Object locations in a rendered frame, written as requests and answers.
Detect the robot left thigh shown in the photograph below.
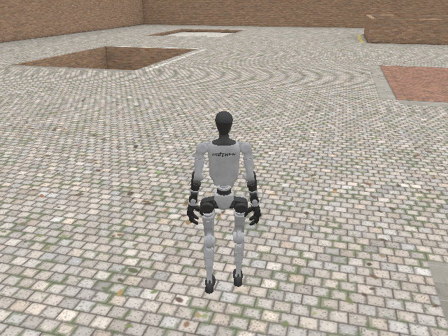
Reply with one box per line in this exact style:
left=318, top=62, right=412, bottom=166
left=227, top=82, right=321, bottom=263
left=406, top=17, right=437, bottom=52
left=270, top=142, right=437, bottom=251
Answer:
left=200, top=196, right=216, bottom=249

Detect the right robot hand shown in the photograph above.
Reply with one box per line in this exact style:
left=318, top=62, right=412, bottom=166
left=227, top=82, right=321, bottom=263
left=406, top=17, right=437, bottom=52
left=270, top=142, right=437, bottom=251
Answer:
left=244, top=205, right=261, bottom=225

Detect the left robot hand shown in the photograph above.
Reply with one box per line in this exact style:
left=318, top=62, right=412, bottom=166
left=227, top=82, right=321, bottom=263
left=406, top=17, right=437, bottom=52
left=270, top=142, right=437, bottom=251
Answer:
left=187, top=205, right=204, bottom=225

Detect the robot left upper arm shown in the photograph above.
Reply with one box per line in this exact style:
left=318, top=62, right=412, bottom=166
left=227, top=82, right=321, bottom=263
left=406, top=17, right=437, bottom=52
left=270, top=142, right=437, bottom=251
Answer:
left=193, top=141, right=209, bottom=181

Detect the robot left foot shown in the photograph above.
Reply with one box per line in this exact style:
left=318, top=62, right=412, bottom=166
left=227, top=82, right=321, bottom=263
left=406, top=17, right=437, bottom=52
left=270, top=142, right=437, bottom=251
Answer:
left=205, top=275, right=216, bottom=294

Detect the right robot forearm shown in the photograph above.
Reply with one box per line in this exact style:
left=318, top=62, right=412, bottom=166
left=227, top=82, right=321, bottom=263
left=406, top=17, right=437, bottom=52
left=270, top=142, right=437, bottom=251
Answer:
left=247, top=171, right=260, bottom=207

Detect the left robot forearm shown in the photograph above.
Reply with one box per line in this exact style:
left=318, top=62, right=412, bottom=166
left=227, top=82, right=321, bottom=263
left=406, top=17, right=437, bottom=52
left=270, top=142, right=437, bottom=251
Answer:
left=188, top=171, right=201, bottom=206

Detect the robot right upper arm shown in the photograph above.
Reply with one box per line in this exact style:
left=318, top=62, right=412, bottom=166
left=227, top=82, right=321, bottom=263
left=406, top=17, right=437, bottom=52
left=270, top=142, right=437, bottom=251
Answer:
left=239, top=141, right=255, bottom=181

